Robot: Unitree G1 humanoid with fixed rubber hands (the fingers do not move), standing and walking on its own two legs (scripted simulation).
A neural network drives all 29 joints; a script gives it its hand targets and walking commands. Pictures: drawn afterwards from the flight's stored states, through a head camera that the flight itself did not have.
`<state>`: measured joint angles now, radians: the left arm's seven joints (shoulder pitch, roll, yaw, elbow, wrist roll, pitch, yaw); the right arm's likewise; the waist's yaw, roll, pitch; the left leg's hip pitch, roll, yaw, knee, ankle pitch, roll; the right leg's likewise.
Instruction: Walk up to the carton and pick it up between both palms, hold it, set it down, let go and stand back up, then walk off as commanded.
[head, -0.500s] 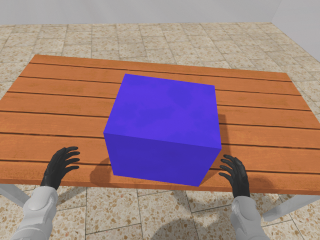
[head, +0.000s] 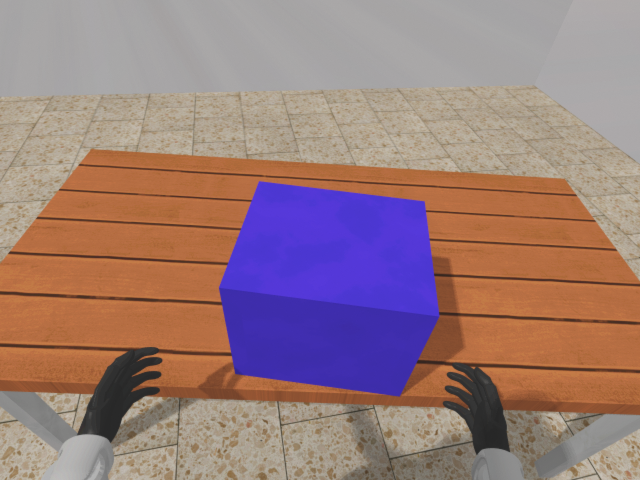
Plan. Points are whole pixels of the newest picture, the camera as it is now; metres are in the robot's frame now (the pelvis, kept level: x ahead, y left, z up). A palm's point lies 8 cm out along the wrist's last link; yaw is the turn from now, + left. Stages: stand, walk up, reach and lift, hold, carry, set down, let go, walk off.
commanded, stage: set down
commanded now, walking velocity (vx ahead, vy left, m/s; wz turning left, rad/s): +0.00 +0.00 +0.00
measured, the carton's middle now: (329, 288) +0.45 -0.01 -0.06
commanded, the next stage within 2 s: let go in 1.56 s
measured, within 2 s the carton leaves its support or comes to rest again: neither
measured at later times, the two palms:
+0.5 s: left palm (119, 433) +0.20 +0.25 -0.04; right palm (486, 438) +0.20 -0.21 -0.04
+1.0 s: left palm (142, 450) +0.18 +0.22 -0.06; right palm (503, 457) +0.18 -0.23 -0.05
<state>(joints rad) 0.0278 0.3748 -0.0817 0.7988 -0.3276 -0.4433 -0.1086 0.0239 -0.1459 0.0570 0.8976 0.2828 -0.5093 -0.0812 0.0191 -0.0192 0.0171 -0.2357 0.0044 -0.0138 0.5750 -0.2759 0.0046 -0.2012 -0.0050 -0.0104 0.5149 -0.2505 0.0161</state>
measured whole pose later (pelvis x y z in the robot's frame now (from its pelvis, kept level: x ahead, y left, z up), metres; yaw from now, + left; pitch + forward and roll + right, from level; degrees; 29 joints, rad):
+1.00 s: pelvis +0.03 -0.01 +0.01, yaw -2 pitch -7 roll -1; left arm 0.21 0.25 -0.05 0.64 -0.17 -0.22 -0.04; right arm 0.17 -0.17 0.00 0.79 0.12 -0.39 -0.02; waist 0.04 -0.01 0.09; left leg -0.05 0.02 0.02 0.43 -0.26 -0.01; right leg -0.04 0.01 0.02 0.39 -0.23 0.01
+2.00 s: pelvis +0.03 -0.02 +0.01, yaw -2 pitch -6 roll +0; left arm 0.18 0.19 0.02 0.56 0.00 0.09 0.00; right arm 0.14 -0.17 -0.03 0.82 0.01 -0.22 0.01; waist 0.03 -0.01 0.08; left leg -0.06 0.03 0.01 0.42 -0.25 -0.03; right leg -0.06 0.02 0.01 0.41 -0.24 -0.01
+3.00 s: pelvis -0.02 -0.01 +0.01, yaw +0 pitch -4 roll +0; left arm 0.16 0.37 -0.01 1.05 0.02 -0.01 -0.01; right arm 0.16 -0.38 0.01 1.05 -0.02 -0.01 0.01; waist 0.01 0.01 0.04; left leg -0.18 -0.01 -0.01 0.39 -0.15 0.01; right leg -0.17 -0.02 -0.01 0.40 -0.17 0.01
